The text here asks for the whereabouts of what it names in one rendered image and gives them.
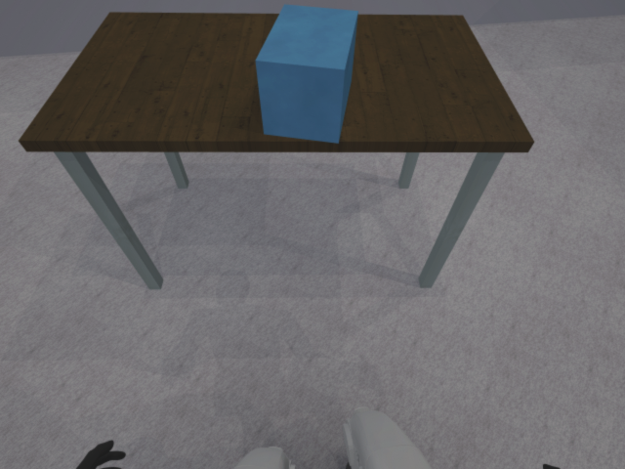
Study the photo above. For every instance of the robot left hand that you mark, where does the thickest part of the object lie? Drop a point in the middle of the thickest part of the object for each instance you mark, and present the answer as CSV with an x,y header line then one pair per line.
x,y
100,455

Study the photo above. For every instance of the robot thigh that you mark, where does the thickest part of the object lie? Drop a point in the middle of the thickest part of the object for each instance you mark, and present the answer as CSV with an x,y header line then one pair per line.
x,y
265,458
374,441

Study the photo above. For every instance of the table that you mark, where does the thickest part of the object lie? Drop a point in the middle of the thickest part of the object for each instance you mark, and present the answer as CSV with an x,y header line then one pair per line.
x,y
187,82

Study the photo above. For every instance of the robot right thigh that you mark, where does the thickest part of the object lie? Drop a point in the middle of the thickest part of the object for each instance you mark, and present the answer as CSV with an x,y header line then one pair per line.
x,y
374,441

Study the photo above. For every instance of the robot left thigh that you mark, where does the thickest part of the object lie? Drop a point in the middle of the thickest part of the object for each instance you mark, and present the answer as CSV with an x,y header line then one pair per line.
x,y
265,458

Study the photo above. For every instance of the carton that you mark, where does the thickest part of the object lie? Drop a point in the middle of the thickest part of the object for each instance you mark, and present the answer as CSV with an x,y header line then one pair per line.
x,y
304,72

